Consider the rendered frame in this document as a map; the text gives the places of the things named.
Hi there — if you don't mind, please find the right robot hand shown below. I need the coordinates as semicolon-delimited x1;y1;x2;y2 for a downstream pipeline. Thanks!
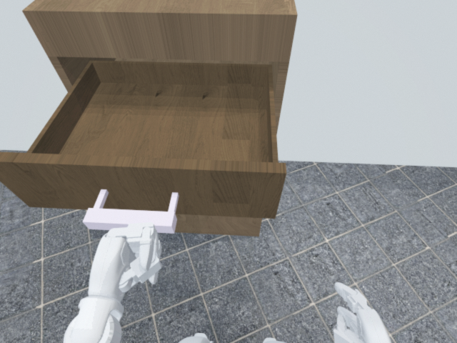
333;282;391;343

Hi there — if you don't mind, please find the handle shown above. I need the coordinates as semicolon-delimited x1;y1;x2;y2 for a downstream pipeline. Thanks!
82;189;179;234

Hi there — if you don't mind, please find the left robot forearm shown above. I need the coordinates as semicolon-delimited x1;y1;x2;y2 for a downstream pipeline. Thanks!
64;295;124;343

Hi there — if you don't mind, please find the left robot hand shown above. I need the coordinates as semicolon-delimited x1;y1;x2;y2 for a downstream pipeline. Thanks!
88;222;162;302

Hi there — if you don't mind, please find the cabinet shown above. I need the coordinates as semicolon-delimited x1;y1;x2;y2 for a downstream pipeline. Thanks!
22;0;298;237

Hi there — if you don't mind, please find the drawer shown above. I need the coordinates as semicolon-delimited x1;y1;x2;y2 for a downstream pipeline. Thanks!
0;61;286;219

